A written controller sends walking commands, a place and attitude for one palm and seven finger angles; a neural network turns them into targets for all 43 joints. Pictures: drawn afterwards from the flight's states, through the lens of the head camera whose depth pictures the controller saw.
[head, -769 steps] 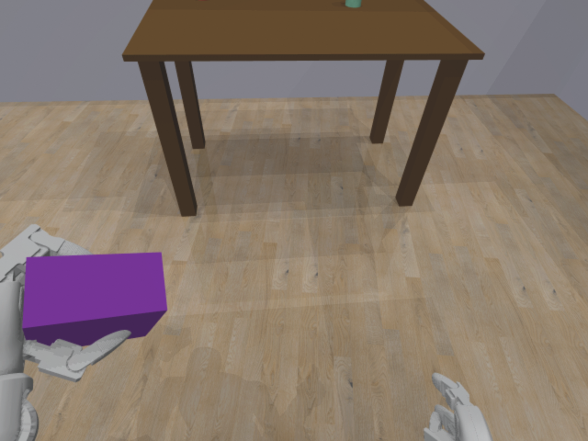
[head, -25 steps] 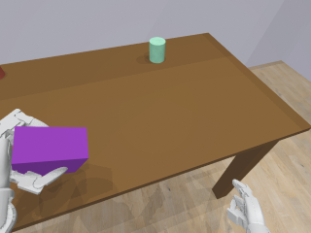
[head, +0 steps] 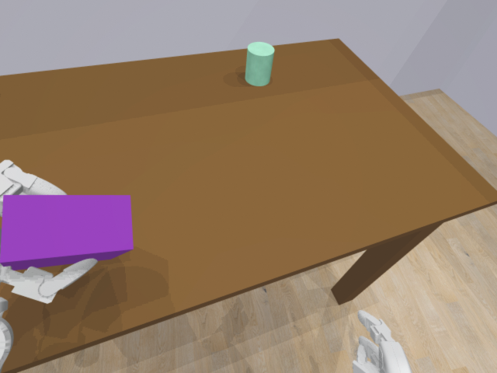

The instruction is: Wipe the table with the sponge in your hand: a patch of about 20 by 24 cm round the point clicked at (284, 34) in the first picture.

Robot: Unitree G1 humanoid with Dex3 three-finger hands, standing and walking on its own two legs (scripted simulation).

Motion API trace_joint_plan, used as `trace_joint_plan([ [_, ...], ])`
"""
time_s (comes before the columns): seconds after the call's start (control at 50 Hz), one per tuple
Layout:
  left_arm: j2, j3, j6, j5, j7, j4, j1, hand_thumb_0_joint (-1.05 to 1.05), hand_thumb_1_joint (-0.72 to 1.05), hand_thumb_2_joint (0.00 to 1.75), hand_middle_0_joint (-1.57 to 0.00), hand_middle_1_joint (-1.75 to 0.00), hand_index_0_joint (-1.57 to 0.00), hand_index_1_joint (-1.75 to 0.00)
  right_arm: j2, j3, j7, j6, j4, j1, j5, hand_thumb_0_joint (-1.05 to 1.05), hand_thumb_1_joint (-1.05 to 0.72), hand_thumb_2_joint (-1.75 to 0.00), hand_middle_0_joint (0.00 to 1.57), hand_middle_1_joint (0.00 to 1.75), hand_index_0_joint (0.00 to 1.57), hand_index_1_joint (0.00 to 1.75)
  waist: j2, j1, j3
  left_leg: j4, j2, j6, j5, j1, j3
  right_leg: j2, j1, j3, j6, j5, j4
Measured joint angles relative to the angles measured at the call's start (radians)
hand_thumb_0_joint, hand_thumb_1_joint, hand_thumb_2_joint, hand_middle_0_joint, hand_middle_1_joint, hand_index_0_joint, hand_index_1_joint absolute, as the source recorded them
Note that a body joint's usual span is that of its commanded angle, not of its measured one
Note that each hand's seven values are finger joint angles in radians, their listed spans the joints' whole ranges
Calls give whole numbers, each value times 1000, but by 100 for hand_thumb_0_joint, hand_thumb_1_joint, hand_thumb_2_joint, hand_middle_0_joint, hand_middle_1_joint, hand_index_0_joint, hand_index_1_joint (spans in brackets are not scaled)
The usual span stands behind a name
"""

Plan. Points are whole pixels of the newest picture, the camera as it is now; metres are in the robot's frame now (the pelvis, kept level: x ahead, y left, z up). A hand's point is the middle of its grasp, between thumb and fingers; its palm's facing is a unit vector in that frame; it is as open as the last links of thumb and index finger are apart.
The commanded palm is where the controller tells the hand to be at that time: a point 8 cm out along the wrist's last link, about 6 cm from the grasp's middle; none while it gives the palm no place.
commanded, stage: come to a stop and stand still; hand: left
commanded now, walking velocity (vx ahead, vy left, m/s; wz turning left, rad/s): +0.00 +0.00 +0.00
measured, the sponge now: (85, 232) +0.24 +0.23 +0.14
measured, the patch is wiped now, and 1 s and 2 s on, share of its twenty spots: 0.00 0.00 0.00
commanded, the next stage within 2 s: look again from close up in 0.32 s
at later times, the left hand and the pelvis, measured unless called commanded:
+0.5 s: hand (43, 230) +0.23 +0.27 +0.15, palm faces +0.39 -0.84 -0.37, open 10.4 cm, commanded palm +0.17 +0.30 +0.18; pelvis +0.01 +0.01 +0.00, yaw +1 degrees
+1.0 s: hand (60, 236) +0.23 +0.25 +0.15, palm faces +0.38 -0.84 -0.38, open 10.4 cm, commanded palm +0.16 +0.28 +0.18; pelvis +0.01 +0.00 +0.00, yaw +0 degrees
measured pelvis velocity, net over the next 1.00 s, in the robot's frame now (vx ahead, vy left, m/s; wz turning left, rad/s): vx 0.01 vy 0.00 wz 0.01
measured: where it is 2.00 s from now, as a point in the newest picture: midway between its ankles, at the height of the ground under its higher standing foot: outside the picture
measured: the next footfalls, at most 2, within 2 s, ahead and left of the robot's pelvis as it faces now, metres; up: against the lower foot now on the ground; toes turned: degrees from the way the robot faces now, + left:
none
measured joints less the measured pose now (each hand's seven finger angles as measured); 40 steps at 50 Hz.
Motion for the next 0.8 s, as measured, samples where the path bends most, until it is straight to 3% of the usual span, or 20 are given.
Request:
trace_joint_plan([
  [0.18, -19, -45, 12, 8, -11, 6, 11, -1, -51, 102, -68, -138, -69, -137, 11, 1, 6, 18, -35, -66, -2, 1, -90, -90, 20, 30, 21, 30, -7, -4, -13, -5, -14, 14, -11, 14, 9, -14, 13, 9, 16, -9, -5],
  [0.44, -12, -35, 24, 2, -1, -21, 20, -1, -51, 103, -68, -138, -69, -137, 3, -3, 1, 47, -56, -63, 1, 1, -90, -90, 20, 30, 21, 30, -6, 7, -4, -5, -20, 18, -15, 21, 0, -19, 30, 0, 21, -8, -20],
  [0.8, -13, -42, 24, 1, 1, -1, 50, -1, -51, 103, -68, -138, -69, -137, -9, -13, -10, 65, -37, -22, 6, 1, -90, -90, 20, 30, 21, 30, 23, -15, -19, -16, -13, 9, -3, 22, -10, -12, 33, -11, 10, -3, -26],
])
